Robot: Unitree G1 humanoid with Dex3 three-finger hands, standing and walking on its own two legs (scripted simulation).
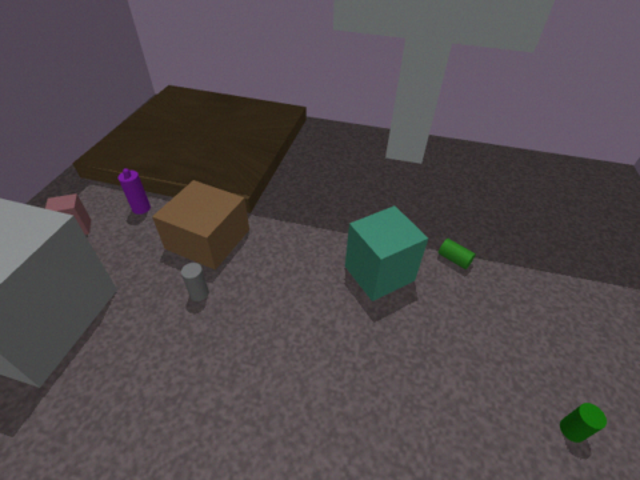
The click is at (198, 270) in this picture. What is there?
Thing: squat round
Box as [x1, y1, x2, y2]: [181, 263, 208, 300]
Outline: 186,264 182,268 181,273 189,295 193,300 201,300 205,298 208,294 208,290 201,267 197,263
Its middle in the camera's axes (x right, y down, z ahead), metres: -0.47 +0.17 +1.46
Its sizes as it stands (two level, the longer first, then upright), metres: 0.073 0.073 0.144
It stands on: the floor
